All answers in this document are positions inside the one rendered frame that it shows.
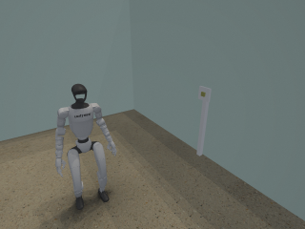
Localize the robot left hand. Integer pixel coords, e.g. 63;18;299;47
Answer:
107;141;117;156

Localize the robot thigh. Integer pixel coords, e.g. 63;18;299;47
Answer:
67;146;84;193
91;141;107;179

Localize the panel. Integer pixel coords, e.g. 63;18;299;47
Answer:
196;86;212;156

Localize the robot right thigh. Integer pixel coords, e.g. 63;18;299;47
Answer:
67;146;84;193

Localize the robot left thigh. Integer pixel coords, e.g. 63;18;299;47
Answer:
91;141;107;179

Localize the robot right hand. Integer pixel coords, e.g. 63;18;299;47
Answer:
55;157;67;177

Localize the right robot forearm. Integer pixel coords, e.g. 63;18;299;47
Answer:
55;129;64;158

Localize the left robot forearm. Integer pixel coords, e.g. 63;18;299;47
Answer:
100;119;112;142

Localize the left robot upper arm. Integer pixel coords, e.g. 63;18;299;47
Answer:
91;103;105;127

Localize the right robot upper arm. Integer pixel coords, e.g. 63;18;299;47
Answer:
56;107;70;135

